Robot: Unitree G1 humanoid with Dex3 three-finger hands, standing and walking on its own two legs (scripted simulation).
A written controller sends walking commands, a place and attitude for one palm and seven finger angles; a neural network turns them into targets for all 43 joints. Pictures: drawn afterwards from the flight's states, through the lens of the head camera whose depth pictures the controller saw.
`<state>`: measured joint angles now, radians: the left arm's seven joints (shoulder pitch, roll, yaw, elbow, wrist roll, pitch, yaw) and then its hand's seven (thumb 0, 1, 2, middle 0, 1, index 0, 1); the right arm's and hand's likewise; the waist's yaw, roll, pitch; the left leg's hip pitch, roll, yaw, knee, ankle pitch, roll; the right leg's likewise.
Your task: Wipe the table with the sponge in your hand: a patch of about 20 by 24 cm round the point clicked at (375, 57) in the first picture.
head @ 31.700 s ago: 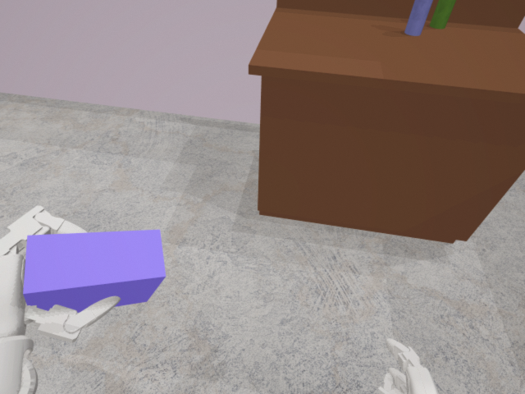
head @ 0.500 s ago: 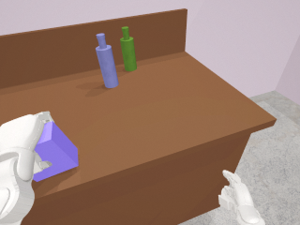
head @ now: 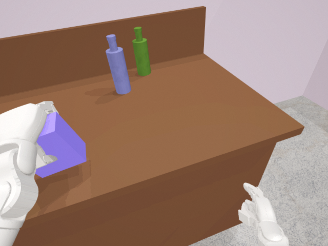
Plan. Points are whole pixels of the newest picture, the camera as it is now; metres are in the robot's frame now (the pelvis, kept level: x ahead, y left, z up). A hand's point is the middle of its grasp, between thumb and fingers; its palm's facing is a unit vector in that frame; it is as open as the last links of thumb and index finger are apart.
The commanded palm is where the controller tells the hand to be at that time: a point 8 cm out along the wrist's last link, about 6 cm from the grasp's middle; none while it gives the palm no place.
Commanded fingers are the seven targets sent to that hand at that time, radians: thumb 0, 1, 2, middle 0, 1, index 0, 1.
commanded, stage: lift the sponge slowly off the table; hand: left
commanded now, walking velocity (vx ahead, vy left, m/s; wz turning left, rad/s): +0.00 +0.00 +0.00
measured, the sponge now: (54, 151) +0.24 +0.32 +0.14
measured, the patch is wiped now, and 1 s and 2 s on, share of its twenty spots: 1.00 1.00 1.00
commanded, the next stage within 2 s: bring the sponge back beside the body in 0.66 s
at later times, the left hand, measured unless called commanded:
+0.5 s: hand (32, 123) +0.24 +0.32 +0.24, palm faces +0.36 -0.12 -0.93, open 10.0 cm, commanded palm +0.18 +0.31 +0.31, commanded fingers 0.00 0.10 1.30 -1.20 -1.60 -1.20 -1.60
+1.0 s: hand (39, 124) +0.23 +0.29 +0.24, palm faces +0.39 -0.16 -0.91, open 10.0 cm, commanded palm +0.17 +0.30 +0.31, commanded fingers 0.00 0.10 1.30 -1.20 -1.60 -1.20 -1.60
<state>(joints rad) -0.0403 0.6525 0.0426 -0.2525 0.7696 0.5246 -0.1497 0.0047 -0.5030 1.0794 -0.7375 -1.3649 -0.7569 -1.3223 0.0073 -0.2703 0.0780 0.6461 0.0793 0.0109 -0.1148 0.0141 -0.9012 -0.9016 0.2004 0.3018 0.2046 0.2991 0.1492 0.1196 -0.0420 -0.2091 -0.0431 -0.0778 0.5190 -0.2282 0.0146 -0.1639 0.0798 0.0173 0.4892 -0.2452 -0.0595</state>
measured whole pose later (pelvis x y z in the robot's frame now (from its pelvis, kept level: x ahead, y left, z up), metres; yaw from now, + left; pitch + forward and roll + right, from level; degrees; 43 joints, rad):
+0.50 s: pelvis +0.00 +0.01 +0.00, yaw +0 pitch -4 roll -1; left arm -0.09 0.66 0.06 -0.38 0.72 0.60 -0.16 0.00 -0.50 1.08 -0.74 -1.36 -0.76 -1.32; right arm -0.02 -0.26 0.09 0.62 0.09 0.04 -0.11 0.01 -0.90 -0.90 0.20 0.30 0.20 0.30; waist 0.17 0.12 -0.04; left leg -0.20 -0.06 -0.07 0.50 -0.22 0.03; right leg -0.16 0.06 0.03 0.48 -0.24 -0.04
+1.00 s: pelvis -0.01 +0.01 +0.00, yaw -1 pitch -5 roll +0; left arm -0.09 0.64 0.02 -0.43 0.71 0.64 -0.13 0.00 -0.50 1.08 -0.74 -1.36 -0.76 -1.32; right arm -0.02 -0.25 0.11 0.61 0.10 0.04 -0.11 0.01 -0.90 -0.90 0.20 0.30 0.20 0.30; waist 0.16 0.12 -0.05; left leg -0.20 -0.05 -0.06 0.49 -0.20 0.02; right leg -0.16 0.07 0.03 0.48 -0.23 -0.05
